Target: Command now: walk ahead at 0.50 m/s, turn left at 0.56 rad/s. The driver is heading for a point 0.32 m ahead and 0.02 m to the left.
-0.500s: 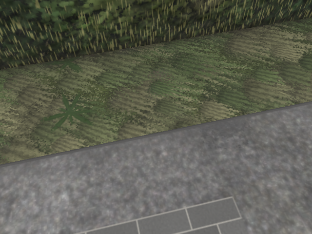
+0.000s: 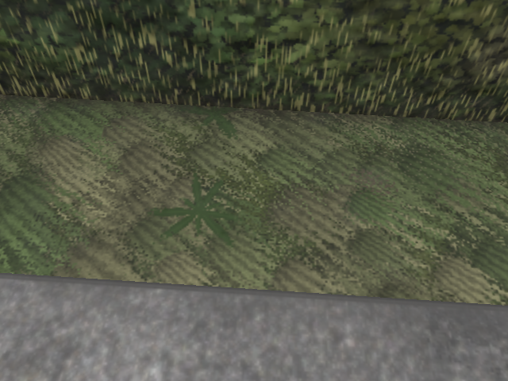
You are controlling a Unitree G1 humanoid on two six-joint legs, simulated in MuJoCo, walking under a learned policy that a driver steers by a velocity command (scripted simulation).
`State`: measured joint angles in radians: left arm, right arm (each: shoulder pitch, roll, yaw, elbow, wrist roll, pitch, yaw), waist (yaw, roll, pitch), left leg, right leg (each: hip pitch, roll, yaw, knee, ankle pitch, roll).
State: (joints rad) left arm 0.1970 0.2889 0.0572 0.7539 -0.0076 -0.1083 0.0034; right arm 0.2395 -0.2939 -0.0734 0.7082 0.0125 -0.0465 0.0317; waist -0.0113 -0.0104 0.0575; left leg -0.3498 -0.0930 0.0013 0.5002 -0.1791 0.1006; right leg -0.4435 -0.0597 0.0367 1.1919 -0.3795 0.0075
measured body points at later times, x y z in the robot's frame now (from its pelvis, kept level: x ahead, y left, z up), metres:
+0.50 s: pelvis +0.24 -0.05 +0.00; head +0.27 -0.05 +0.45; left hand +0.35 +0.22 -0.10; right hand +0.40 -0.30 -0.12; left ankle +0.16 +0.09 -0.68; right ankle +0.34 -0.13 -0.73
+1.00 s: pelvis +0.30 -0.02 +0.00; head +0.31 -0.01 +0.45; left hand +0.37 +0.26 -0.13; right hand +0.45 -0.24 -0.12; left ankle +0.25 +0.11 -0.73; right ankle +0.34 -0.13 -0.73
